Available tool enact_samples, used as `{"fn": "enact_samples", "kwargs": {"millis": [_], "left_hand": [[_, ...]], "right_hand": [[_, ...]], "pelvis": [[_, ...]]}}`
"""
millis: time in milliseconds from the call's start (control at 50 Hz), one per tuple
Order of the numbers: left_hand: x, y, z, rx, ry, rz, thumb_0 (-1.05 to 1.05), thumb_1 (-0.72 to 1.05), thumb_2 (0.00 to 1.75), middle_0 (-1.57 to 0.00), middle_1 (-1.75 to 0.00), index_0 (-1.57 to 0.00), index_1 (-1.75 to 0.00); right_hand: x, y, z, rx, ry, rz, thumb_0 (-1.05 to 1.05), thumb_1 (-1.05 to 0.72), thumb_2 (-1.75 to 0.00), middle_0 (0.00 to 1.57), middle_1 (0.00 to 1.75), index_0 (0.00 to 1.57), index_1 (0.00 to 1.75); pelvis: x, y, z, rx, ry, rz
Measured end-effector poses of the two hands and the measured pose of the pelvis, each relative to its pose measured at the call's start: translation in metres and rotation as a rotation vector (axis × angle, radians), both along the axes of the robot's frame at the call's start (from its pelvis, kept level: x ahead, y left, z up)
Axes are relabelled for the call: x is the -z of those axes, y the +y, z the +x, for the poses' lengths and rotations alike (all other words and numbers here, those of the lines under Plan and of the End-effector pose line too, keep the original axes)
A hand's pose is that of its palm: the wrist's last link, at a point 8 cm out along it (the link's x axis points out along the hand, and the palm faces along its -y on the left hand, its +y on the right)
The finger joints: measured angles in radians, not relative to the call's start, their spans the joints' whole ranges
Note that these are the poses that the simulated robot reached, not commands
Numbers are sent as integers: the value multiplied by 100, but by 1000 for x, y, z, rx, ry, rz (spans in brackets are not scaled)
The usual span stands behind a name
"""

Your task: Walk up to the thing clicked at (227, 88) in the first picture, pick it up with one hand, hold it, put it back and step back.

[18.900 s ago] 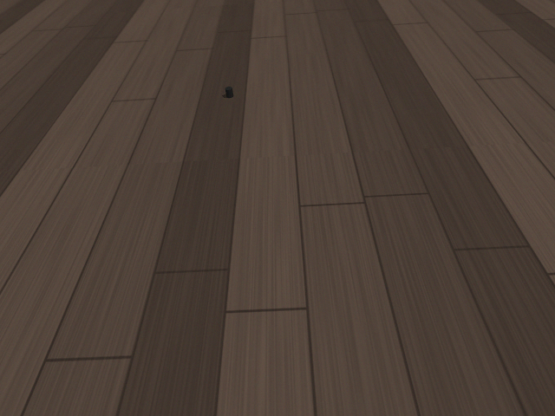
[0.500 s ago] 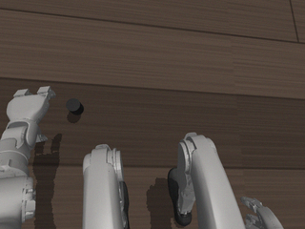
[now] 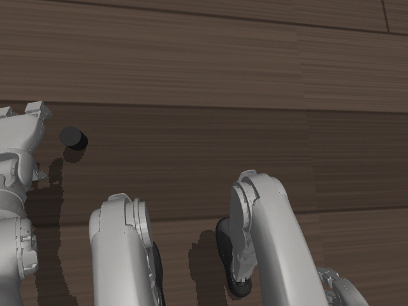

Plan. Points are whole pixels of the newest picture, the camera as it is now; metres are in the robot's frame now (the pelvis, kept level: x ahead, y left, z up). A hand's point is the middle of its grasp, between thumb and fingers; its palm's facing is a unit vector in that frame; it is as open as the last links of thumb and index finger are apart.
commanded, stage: rise first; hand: left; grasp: from above
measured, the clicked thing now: (74, 139) +0.49 +0.28 -0.31
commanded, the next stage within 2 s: approach in 0.36 s
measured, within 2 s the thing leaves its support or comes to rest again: neither
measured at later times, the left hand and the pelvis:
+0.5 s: hand (38, 148) +0.44 +0.31 -0.19, palm faces -0.45 -0.07 -0.89, open 14.0 cm; pelvis +0.00 +0.00 -0.01, yaw -1 degrees
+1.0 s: hand (66, 111) +0.52 +0.26 -0.19, palm faces -0.38 -0.04 -0.93, open 14.1 cm; pelvis +0.00 +0.00 -0.02, yaw -3 degrees
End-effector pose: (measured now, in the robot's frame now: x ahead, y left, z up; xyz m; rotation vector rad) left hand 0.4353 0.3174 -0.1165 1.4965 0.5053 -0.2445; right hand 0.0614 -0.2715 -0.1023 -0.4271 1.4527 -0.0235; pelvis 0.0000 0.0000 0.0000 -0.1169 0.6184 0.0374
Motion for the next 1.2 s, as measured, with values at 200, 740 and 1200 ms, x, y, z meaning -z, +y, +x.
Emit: {"fn": "enact_samples", "kwargs": {"millis": [200,740,1200], "left_hand": [[8,1,5,8,-4,-10,0,-47,96,-16,-93,-15,-94],[24,-41,37,87,-28,-17,0,-53,100,-9,-103,-9,-104],[36,-11,28,-79,142,13,1,-53,97,-8,-106,-9,-105]], "right_hand": [[-4,-1,-5,-6,15,-19,0,-91,-90,20,30,20,30],[2,-1,-19,-19,13,-25,0,-91,-90,20,30,20,30],[2,9,-51,33,74,20,0,-91,-89,20,30,20,30]], "pelvis": [[5,1,1,4,-1,-12],[19,0,-2,13,-17,-14],[19,1,-5,22,-39,-27]]}}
